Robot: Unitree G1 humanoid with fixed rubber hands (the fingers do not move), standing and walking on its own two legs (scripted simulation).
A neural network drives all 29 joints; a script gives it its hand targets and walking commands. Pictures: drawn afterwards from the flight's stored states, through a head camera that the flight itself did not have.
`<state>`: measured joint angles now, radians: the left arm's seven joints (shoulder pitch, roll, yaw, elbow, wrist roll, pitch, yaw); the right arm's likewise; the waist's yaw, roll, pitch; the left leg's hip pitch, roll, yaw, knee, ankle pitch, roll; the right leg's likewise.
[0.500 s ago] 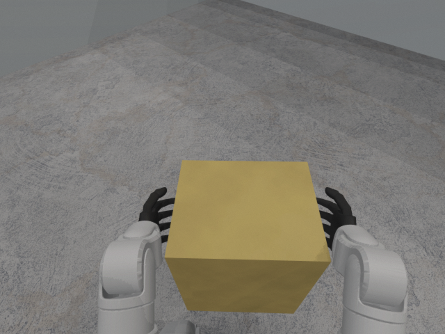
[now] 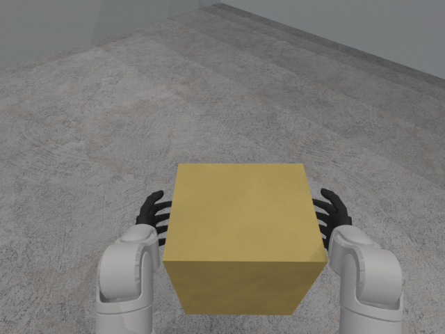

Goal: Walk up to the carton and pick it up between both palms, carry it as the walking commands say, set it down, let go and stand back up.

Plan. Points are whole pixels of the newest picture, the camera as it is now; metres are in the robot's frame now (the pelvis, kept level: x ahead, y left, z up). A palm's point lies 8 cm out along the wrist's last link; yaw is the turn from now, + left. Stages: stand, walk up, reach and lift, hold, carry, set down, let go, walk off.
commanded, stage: carry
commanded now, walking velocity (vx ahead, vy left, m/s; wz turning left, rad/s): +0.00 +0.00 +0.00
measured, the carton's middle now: (239, 245) +0.29 +0.00 +0.00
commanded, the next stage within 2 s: hold in 1.84 s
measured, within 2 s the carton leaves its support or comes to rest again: neither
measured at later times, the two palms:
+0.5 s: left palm (154, 256) +0.23 +0.14 +0.06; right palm (350, 263) +0.23 -0.16 +0.08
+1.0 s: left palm (163, 239) +0.27 +0.13 +0.05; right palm (344, 245) +0.26 -0.17 +0.06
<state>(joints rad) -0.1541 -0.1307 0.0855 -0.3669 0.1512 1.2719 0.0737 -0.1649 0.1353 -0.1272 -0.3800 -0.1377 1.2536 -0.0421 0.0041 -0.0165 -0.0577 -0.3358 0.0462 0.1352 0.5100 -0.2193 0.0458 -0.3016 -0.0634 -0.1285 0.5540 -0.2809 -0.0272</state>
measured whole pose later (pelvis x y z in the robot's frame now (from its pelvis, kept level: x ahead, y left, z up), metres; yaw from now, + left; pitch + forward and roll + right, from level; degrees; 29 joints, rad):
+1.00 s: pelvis -0.01 -0.01 +0.00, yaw -1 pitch +3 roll -1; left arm -0.16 -0.13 0.10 -0.12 0.15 1.03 0.07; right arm -0.17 0.13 -0.17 -0.16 -0.14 1.02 -0.04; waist 0.00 -0.01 -0.07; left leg -0.36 0.06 0.15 0.53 -0.22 0.03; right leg -0.27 -0.06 -0.13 0.51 -0.28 0.02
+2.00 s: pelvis -0.01 -0.01 +0.00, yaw -1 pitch +2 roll -1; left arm -0.14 -0.13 0.09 0.08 0.16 0.80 0.07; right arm -0.11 0.13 -0.18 0.00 -0.16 0.80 -0.02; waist 0.00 -0.01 -0.05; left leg -0.33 0.06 0.15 0.51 -0.21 0.03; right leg -0.25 -0.06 -0.13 0.49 -0.26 0.02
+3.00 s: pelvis -0.02 -0.03 +0.00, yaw -2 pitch +0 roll +0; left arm -0.28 -0.16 0.30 0.38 0.28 0.51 -0.01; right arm -0.30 0.16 -0.31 0.41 -0.24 0.47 0.02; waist 0.00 -0.01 0.10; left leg -0.29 0.05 0.11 0.47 -0.18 0.01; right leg -0.23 -0.03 -0.11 0.48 -0.25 -0.01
